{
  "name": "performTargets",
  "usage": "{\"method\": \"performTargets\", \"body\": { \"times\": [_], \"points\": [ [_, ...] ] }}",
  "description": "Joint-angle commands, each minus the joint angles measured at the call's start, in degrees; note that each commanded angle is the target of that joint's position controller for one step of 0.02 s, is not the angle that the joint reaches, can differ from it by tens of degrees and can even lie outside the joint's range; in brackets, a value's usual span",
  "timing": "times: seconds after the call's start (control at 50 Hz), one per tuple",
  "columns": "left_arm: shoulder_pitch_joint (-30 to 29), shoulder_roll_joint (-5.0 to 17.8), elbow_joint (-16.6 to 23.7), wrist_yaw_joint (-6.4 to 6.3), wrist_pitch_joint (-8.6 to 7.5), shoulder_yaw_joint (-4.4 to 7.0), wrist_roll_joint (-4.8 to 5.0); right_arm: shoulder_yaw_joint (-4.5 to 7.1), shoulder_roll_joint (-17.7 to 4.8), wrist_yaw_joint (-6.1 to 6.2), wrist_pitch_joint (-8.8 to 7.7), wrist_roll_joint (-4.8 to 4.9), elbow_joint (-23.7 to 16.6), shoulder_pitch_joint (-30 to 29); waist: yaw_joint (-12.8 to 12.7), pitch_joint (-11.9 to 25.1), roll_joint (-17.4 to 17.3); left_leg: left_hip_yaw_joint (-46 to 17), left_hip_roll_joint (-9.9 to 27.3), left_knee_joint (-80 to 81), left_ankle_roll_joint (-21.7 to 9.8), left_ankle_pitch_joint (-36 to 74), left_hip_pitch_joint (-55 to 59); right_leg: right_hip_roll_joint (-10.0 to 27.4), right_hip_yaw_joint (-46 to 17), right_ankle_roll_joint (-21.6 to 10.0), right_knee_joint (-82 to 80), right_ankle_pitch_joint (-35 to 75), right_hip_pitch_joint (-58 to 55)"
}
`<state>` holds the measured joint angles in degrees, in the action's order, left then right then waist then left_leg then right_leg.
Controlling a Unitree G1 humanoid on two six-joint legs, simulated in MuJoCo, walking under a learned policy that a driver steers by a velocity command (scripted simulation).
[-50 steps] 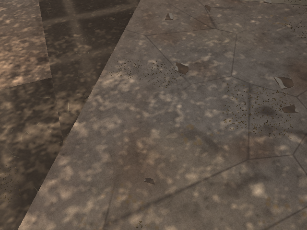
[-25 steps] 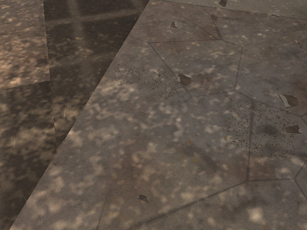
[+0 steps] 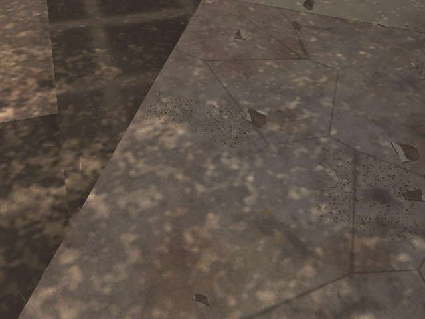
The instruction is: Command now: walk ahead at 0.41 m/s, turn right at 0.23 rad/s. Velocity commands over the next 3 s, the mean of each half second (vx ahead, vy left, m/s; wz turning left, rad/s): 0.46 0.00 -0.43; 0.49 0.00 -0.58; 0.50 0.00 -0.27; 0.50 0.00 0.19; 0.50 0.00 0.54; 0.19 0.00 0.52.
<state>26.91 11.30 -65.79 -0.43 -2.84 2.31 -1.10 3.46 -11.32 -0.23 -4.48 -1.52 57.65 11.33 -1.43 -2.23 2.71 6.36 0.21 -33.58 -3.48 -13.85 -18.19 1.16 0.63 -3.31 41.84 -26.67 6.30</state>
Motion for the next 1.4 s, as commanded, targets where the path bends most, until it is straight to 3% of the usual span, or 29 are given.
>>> {"method": "performTargets", "body": {
  "times": [0.02, 0.04, 0.1, 0.26, 0.34, 0.38, 0.42, 0.46, 0.48, 0.5, 0.52, 0.56, 0.58, 0.62, 0.7, 0.8, 0.92, 0.96, 1.0, 1.02, 1.04, 1.06, 1.08, 1.1, 1.12, 1.18, 1.24, 1.34, 1.4],
  "points": [
    [-7.7, 4.0, 7.8, 0.94, -0.88, 0.67, -0.61, 1.76, -8.7, 0.95, 0.97, -0.17, 2.3, 15.7, 5.1, -2.6, -8.4, -36.0, 22.3, 25.9, -7.6, -27.5, 19.7, 0.8, -3.6, -3.3, 28.5, 2.5, 33.6],
    [-7.7, 2.9, 7.4, 1.34, -0.97, 0.51, -0.24, 1.19, -6.7, 0.66, 0.50, 0.17, 0.6, 10.6, 3.2, -4.7, -5.1, -28.8, 20.0, 26.5, -6.2, -19.5, 15.2, 2.5, -4.2, -3.3, 27.1, 7.6, 32.0],
    [-6.0, 1.5, 7.0, 1.71, 0.22, 0.92, -0.69, -0.21, -3.2, 1.17, -1.02, 0.23, 0.5, 9.4, 0.6, -3.6, -5.7, -14.3, 15.1, 26.4, -3.3, 0.0, 13.1, 3.7, -2.9, -2.1, 24.7, 13.2, 28.0],
    [-22.7, 0.1, 14.6, 2.98, 1.64, 0.73, -0.37, -0.97, -2.6, 2.02, -2.10, 0.19, 1.8, 15.5, 2.0, -6.1, -6.5, 1.2, 12.4, 25.5, -2.5, 24.1, 16.3, 2.5, 2.9, -0.5, 10.5, 23.5, 35.1],
    [-29.0, 0.2, 18.0, 3.46, 1.59, 0.24, -0.55, -0.64, -4.4, 2.64, -1.98, 0.38, 2.6, 17.3, 2.7, -6.5, -6.8, 5.6, 13.5, 23.8, -2.4, 34.3, 19.2, 0.4, 8.3, -2.4, -2.7, 23.8, 29.1],
    [-27.0, 1.5, 18.0, 3.27, 1.56, 0.76, -0.69, -0.24, -5.8, 3.03, -1.78, 0.41, 2.7, 17.2, 1.1, -4.1, -7.7, 7.8, 14.1, 18.0, -1.9, 50.8, 22.6, -2.3, 10.3, -4.9, -4.7, 21.3, 24.3],
    [-19.5, 3.5, 16.2, 2.89, 1.59, 1.71, -0.82, 0.44, -7.5, 3.34, -1.09, 0.11, 2.1, 15.8, -2.5, 0.4, -9.6, 9.1, 14.9, 6.3, -2.1, 63.7, 24.8, -5.5, 11.1, -7.9, -4.6, 16.1, 17.1],
    [-7.2, 6.8, 12.6, 2.28, 1.09, 3.57, -1.27, 1.14, -9.2, 2.46, -0.36, 0.25, 0.5, 13.8, -7.9, 7.0, -8.2, 8.9, 14.6, -15.3, -2.0, 53.3, 18.6, -7.3, 8.3, -11.1, -11.5, 14.3, 1.1],
    [-3.3, 11.4, 12.1, 1.60, 0.96, 5.20, -1.69, 0.92, -7.3, 1.85, -0.34, 0.24, -1.3, 13.0, -9.4, 10.9, -1.6, 8.7, 11.0, -34.2, -0.7, 24.7, 5.9, 3.4, -6.5, -14.5, -14.8, 6.4, -10.0],
    [-6.7, 16.3, 14.0, 1.72, 1.53, 6.09, -1.21, 0.31, -2.6, 0.58, -0.67, 1.11, -6.3, 13.5, -3.8, 14.7, 9.7, 1.0, -2.6, -53.8, 2.3, -17.4, -18.1, 18.1, -41.6, -24.1, -23.1, 4.7, -22.9],
    [-6.5, 15.2, 14.0, 1.30, 2.21, 5.80, -0.18, 0.75, -6.5, 0.15, -1.55, 0.83, -8.2, 6.2, -5.6, 11.5, 0.7, -8.3, 0.1, -54.1, 1.5, -11.9, -25.3, 17.9, -41.3, -23.2, -28.7, 1.9, -20.0],
    [-11.7, 9.6, 14.0, 0.67, 1.42, 4.31, 0.21, 0.70, -6.8, 0.27, -2.66, 1.19, -8.5, 4.9, -0.5, 1.2, -7.1, -8.4, 5.2, -43.4, 1.3, -3.1, -22.5, 14.5, -28.1, -17.8, -30.3, 15.2, -6.1],
    [-13.1, 8.4, 14.2, 0.33, 0.68, 3.84, 0.46, 0.71, -6.3, 0.53, -1.89, 0.23, -8.4, 5.2, 1.5, 0.4, -8.0, -8.8, 6.4, -39.5, 2.1, -2.7, -18.5, 11.4, -23.2, -15.9, -30.0, 23.1, -1.5],
    [-12.7, 7.7, 14.2, 0.02, -0.75, 3.24, 1.05, 0.50, -5.1, 0.15, 0.44, -1.29, -8.5, 6.8, 3.4, 1.5, -6.1, -8.6, 7.0, -35.1, 3.9, -3.0, -13.9, 7.8, -17.6, -14.7, -29.8, 32.4, 2.3],
    [-7.2, 10.1, 13.6, 0.23, -1.54, 3.56, 1.40, 0.30, -5.2, -0.49, 2.47, -1.35, -12.3, -0.9, 1.6, 0.1, -2.5, -6.2, 7.0, -26.2, 6.4, 3.4, -18.6, 4.7, -14.8, -12.2, -30.3, 37.0, 2.8],
    [-0.3, 10.1, 13.6, 0.18, -0.96, 3.35, 1.11, -0.03, -6.1, -0.97, 2.73, -0.98, -16.9, -12.0, -2.8, -0.2, 0.3, -6.1, 4.9, -15.3, 6.5, 11.8, -24.7, 4.1, -17.0, -8.8, -28.7, 39.8, -4.6],
    [3.3, 11.1, 14.3, -0.68, -0.69, 3.36, 0.15, -1.22, -6.3, -1.48, 1.56, -0.24, -21.9, -21.0, -5.1, -1.0, 2.0, -5.9, 1.1, -3.3, 4.6, 11.5, -23.6, 5.6, -20.7, -9.6, -24.3, 46.6, -11.7],
    [0.6, 12.2, 15.4, -1.11, -0.79, 3.64, 0.08, -1.00, -7.6, -1.26, 0.99, 0.09, -21.8, -17.3, -2.3, -0.4, 2.6, -6.5, -0.2, 1.9, 3.0, 9.9, -14.7, 5.9, -21.3, -7.7, -21.9, 50.4, -9.7],
    [-3.0, 13.9, 16.6, -0.44, -1.36, 3.99, 0.17, 0.35, -10.9, -0.07, 0.23, 0.41, -18.1, -4.0, 3.7, 5.9, 1.6, -5.6, -3.0, 5.4, 0.8, 7.4, 4.5, 3.0, -19.5, -4.9, -9.8, 61.2, -5.4],
    [-4.5, 13.4, 17.3, 0.24, -1.92, 3.92, 0.75, 1.06, -12.7, 0.85, -0.51, -0.18, -16.5, 5.0, 8.4, 11.2, -0.3, -9.2, 1.6, 7.2, -0.9, 8.0, 18.4, -0.1, -18.0, -3.8, 2.2, 53.4, 1.6],
    [-2.4, 7.7, 19.5, 0.53, -2.32, 2.49, 1.86, 2.03, -17.4, 1.87, -0.48, -1.85, -16.3, 13.0, 9.5, 20.6, -9.1, -25.5, 17.3, 7.5, -4.0, -0.3, 32.2, -4.7, -12.2, -2.6, 19.5, 26.7, 11.6],
    [4.0, 7.4, 20.5, 0.38, -2.00, 2.43, 2.48, 2.67, -19.3, 1.36, 0.25, -1.69, -16.2, 9.8, 3.7, 24.1, -21.6, -52.0, 26.1, 15.5, -10.8, 0.8, 35.8, -10.7, -8.3, -1.8, 31.3, -4.1, 23.8],
    [3.7, 9.9, 18.1, -0.05, -1.03, 2.57, 0.39, 1.93, -13.8, 0.75, 0.74, -0.80, -17.3, 4.9, 2.0, 15.6, -11.3, -48.8, 24.2, 16.3, -11.3, -6.8, 27.5, -5.4, -8.9, -1.9, 35.7, 0.5, 27.7],
    [-0.5, 9.3, 18.1, 0.46, -0.76, 2.32, -0.40, 0.71, -8.8, 0.41, 0.66, -0.35, -17.5, 1.6, 2.0, 7.8, -4.7, -39.0, 20.8, 17.5, -10.3, -6.2, 19.1, -3.6, -8.0, -1.5, 33.8, 5.0, 27.5],
    [-2.9, 8.0, 18.6, 0.89, -0.60, 2.10, -0.54, 0.04, -6.7, 0.17, 0.44, -0.62, -16.7, 0.8, 1.4, 3.9, -2.9, -31.7, 17.5, 19.3, -8.6, -2.1, 13.5, -2.1, -7.8, -1.4, 30.1, 6.8, 26.6],
    [-4.2, 6.8, 19.5, 2.09, 0.73, 1.77, -1.31, 0.00, -7.5, -0.21, -1.13, -0.06, -13.6, 3.9, 0.0, 2.4, -8.1, -21.4, 13.4, 21.4, -7.3, 12.0, 8.4, -1.1, -7.1, -0.7, 25.1, 7.7, 23.8],
    [-8.6, 6.5, 21.1, 2.70, 1.08, 1.40, -1.46, 0.30, -8.6, -0.72, -2.28, 0.60, -11.9, 6.5, 0.0, 2.1, -8.0, -17.1, 13.4, 23.8, -8.4, 15.8, 9.6, -0.4, -6.5, 0.0, 20.9, 11.0, 27.9],
    [-21.7, 4.5, 25.3, 3.78, 0.50, -0.53, -1.27, 0.38, -8.8, -0.94, -1.72, 0.92, -10.0, 9.7, 2.4, -0.2, -7.8, -9.5, 9.9, 26.5, -7.0, 16.1, 8.8, 2.5, -0.1, 1.8, 3.1, 21.5, 27.1],
    [-26.6, 4.7, 26.6, 3.67, 0.24, -1.02, -0.79, 0.80, -10.5, -0.97, -1.41, 0.84, -8.6, 13.2, 4.1, -0.4, -8.1, -8.8, 10.8, 25.1, -6.5, 19.3, 11.0, 1.7, 2.5, 1.7, -4.4, 22.0, 23.4]
  ]
}}
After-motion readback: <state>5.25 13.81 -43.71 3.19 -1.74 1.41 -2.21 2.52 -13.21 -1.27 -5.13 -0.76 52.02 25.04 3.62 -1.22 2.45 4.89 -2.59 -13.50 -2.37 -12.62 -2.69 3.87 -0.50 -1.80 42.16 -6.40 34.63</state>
